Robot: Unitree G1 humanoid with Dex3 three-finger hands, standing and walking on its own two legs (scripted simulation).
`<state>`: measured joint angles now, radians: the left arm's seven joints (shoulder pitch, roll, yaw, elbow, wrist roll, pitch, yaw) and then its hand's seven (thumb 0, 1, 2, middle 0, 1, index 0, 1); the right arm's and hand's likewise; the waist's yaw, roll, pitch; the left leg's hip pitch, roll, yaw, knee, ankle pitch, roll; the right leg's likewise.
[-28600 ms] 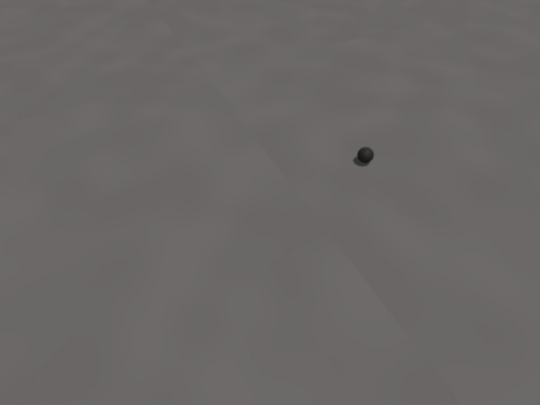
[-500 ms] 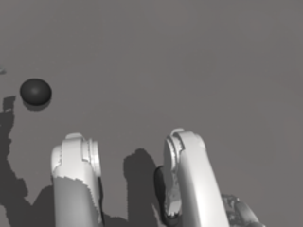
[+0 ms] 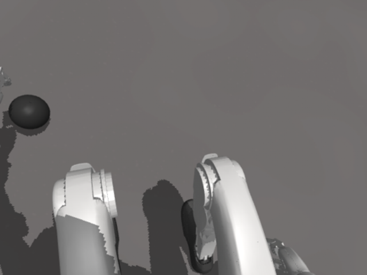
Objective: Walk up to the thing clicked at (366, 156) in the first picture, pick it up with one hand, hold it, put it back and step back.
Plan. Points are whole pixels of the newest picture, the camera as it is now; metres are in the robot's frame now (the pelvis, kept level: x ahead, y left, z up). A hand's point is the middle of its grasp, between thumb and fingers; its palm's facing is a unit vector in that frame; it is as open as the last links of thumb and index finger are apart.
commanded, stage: approach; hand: left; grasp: from above
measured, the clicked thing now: (30, 112) +0.46 +0.35 -0.28
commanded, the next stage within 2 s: close in in 0.36 s
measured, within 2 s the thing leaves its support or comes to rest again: neither
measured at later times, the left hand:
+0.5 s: hand (3, 102) +0.44 +0.35 -0.14, palm faces -0.54 -0.13 -0.83, open 14.1 cm
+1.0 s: hand (15, 112) +0.44 +0.36 -0.21, palm faces -0.36 -0.09 -0.93, open 14.2 cm
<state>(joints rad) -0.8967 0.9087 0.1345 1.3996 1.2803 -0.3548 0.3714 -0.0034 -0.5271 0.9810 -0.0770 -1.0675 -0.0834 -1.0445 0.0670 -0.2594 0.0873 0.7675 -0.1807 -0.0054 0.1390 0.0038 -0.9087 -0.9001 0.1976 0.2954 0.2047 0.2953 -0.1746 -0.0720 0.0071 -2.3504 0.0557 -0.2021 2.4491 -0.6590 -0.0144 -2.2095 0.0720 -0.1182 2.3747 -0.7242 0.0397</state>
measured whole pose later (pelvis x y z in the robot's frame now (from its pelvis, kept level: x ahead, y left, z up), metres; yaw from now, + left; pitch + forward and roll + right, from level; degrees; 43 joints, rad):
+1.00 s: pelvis +0.00 +0.01 -0.02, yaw -2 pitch +28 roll -12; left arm -1.01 0.94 0.14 1.64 1.38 -0.26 0.59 0.00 -0.52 0.99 -0.08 -1.01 -0.07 -1.00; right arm 0.00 -0.27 0.17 0.73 -0.23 -0.07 0.15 0.00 -0.90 -0.90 0.20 0.30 0.20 0.30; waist -0.28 -0.12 0.03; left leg -2.40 0.05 -0.23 2.52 -0.65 0.00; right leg -2.24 0.08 -0.14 2.42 -0.71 0.05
